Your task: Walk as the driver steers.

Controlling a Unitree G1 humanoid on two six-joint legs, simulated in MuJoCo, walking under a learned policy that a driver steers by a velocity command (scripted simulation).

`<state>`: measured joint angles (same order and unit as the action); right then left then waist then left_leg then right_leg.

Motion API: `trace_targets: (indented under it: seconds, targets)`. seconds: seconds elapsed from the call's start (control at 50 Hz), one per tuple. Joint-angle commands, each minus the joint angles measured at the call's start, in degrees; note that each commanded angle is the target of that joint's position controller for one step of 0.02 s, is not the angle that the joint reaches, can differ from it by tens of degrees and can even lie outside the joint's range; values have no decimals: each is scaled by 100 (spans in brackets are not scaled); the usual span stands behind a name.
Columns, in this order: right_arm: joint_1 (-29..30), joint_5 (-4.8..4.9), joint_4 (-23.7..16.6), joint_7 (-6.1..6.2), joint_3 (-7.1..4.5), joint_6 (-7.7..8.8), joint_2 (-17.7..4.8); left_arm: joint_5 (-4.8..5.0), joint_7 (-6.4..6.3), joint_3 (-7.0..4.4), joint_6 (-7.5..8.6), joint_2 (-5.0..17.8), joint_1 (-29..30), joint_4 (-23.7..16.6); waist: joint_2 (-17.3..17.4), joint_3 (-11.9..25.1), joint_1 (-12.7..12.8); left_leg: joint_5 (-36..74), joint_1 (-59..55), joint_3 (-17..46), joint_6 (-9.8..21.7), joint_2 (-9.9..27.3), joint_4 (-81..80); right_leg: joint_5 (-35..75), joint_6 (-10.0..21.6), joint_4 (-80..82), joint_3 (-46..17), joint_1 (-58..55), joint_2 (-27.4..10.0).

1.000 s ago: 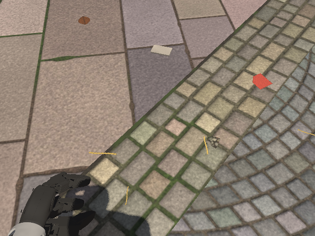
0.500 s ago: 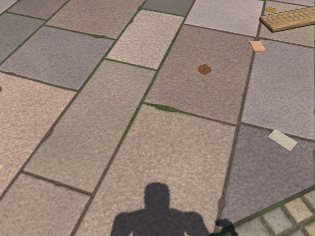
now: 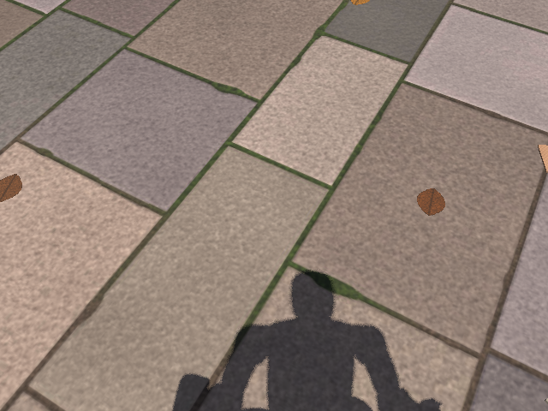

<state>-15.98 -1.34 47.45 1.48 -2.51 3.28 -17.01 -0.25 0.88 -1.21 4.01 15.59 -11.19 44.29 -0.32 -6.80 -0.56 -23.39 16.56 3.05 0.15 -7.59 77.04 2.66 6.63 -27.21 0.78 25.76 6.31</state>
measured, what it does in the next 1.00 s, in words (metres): walks ahead, turning right: left foot, then right foot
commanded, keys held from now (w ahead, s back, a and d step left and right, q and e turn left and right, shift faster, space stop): e+shift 0.66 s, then shift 0.10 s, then q+shift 0.14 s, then w+q+shift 0.10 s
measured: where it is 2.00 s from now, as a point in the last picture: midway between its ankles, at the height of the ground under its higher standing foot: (278, 265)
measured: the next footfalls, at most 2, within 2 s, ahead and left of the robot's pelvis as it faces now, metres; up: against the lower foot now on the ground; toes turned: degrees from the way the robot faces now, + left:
left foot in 0.50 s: +0.24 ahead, +0.09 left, +0.00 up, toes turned -36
right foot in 0.94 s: +0.08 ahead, -0.06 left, +0.00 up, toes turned -36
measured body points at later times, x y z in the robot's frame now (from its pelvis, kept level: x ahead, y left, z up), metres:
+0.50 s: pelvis +0.13 +0.03 +0.02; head +0.15 +0.02 +0.47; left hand +0.32 +0.29 -0.09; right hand +0.19 -0.30 -0.06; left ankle +0.21 +0.11 -0.72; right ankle +0.13 -0.06 -0.72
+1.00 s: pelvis +0.14 +0.03 +0.02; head +0.15 +0.02 +0.47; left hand +0.42 +0.13 -0.09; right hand +0.00 -0.20 -0.11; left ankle +0.21 +0.11 -0.70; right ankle +0.05 -0.04 -0.72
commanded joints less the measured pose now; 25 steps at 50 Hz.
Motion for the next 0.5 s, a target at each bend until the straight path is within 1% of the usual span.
trace_targets:
  seconds: [0.02, 0.04, 0.06, 0.08, 0.1, 0.12, 0.14, 0.16, 0.2, 0.22, 0.24, 0.28, 0.34, 0.38, 0.4, 0.44, 0.46, 0.48, 0.5]
  targets:
    - [15, -188, -714, -66, -21, -138, -486, 98, -99, -274, -84, 706, -956, -34, 131, 1257, 44, 112, 1581, 198, -140, 492, -35, 3962, 1119, 651, -2438, -2310, -1716]
    - [-57, -192, -709, -53, 21, -252, -440, 70, -78, -287, -109, 695, -1041, 41, 68, 1220, -15, 61, 1463, 206, -186, 546, -282, 4066, 1082, 665, -2391, -2050, -1630]
    - [-79, -182, -741, -30, 53, -321, -367, 57, -49, -318, -117, 766, -1050, 43, 88, 1237, -84, 3, 1347, 224, -235, 571, -572, 3885, 1004, 672, -2265, -1790, -1491]
    - [-87, -181, -754, -12, 72, -351, -325, 24, -30, -349, -136, 845, -933, -15, 114, 1343, -169, 1, 1237, 192, -269, 596, -893, 3598, 879, 662, -2218, -1609, -1343]
    - [24, -179, -833, -8, 94, -371, -327, -17, -38, -386, -160, 964, -926, -57, 30, 1392, -174, 74, 1207, 131, -298, 574, -1115, 3662, 808, 641, -2228, -1413, -1255]
    - [173, -164, -906, -4, 106, -404, -333, -32, -53, -419, -206, 1030, -918, -80, -56, 1444, -184, 223, 1178, 116, -317, 558, -1299, 3467, 696, 638, -2242, -1247, -1166]
    - [337, -142, -973, 7, 107, -447, -366, -28, -68, -451, -261, 1074, -907, -121, -141, 1470, -165, 388, 1187, 120, -329, 548, -1449, 3013, 538, 659, -2319, -1120, -1088]
    - [516, -121, -1031, 20, 100, -496, -410, -9, -85, -485, -321, 1109, -910, -165, -223, 1468, -113, 565, 1238, 151, -335, 544, -1560, 2336, 342, 716, -2456, -1054, -1017]
    - [856, -98, -1125, 38, 85, -582, -476, 41, -124, -542, -445, 1160, -921, -244, -411, 1384, 14, 782, 1440, 298, -343, 541, -1759, 644, 35, 891, -2840, -1084, -894]
    - [1017, -88, -1158, 40, 82, -600, -493, 54, -142, -565, -501, 1167, -947, -266, -506, 1287, 92, 827, 1582, 378, -346, 535, -1894, -141, -41, 984, -3038, -1176, -849]
    - [1161, -72, -1180, 41, 83, -596, -503, 56, -157, -586, -549, 1164, -994, -273, -586, 1174, 179, 842, 1717, 447, -343, 525, -2066, -741, -70, 1056, -3216, -1309, -823]
    - [1404, -34, -1207, 48, 95, -535, -498, 33, -177, -630, -621, 1160, -1111, -263, -697, 983, 347, 802, 1877, 544, -314, 481, -2473, -1305, -51, 1086, -3485, -1621, -800]
    - [1610, 27, -1227, 60, 122, -394, -480, -17, -181, -690, -662, 1198, -1166, -266, -783, 876, 493, 625, 1745, 603, -209, 338, -3088, -1028, 44, 888, -3737, -1957, -787]
    - [1590, 82, -1217, 70, 127, -306, -500, -53, -159, -714, -677, 1236, -1063, -312, -824, 868, 491, 468, 1373, 611, -123, 220, -3517, -583, 119, 724, -3892, -1939, -782]
    - [1507, 106, -1196, 81, 123, -272, -519, -64, -143, -720, -681, 1249, -961, -347, -847, 864, 448, 410, 1092, 616, -85, 173, -3789, -399, 112, 671, -3981, -1850, -764]
    - [1194, 141, -1112, 129, 96, -225, -588, -62, -111, -716, -684, 1248, -654, -441, -897, 840, 264, 470, 278, 604, -44, 127, -4597, -519, -54, 647, -4126, -1488, -629]
    - [1006, 126, -1071, 172, 71, -196, -649, -34, -100, -701, -675, 1224, -490, -483, -870, 796, 120, 752, -258, 602, -28, 188, -5265, -942, -226, 580, -4137, -1178, -473]
    - [913, 107, -1034, 229, 32, -166, -771, 8, -95, -661, -652, 1102, -510, -483, -509, 842, 81, 1141, -944, 784, 36, 562, -6011, -2113, -476, 263, -3852, -741, -154]
    - [1062, 78, -1163, 280, -32, -193, -1111, 36, -112, -561, -631, 714, -996, -462, 424, 1174, 397, 730, -1584, 1806, 335, 1784, -6385, -3575, -754, -756, -2946, -334, 342]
